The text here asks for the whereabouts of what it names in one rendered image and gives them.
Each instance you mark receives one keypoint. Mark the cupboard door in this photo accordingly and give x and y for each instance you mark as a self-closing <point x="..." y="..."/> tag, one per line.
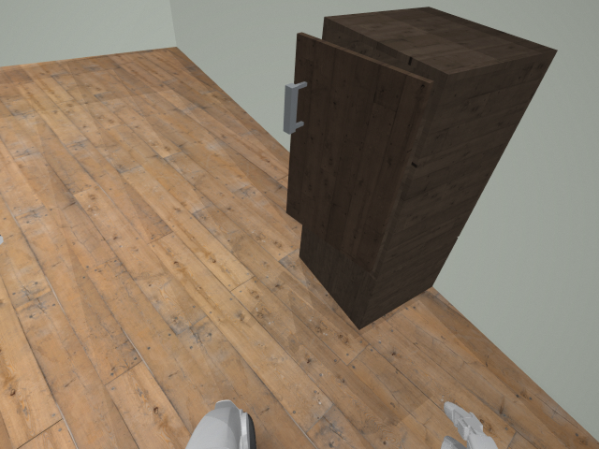
<point x="346" y="163"/>

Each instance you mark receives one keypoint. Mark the robot right hand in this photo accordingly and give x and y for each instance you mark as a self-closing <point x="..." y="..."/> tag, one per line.
<point x="470" y="429"/>

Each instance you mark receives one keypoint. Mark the handle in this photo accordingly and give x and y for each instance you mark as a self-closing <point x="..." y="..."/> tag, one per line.
<point x="291" y="104"/>

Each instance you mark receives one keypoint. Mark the robot left thigh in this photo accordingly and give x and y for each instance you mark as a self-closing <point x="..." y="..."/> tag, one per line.
<point x="223" y="428"/>

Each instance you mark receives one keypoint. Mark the robot left shin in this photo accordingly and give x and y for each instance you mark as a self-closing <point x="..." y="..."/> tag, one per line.
<point x="225" y="403"/>

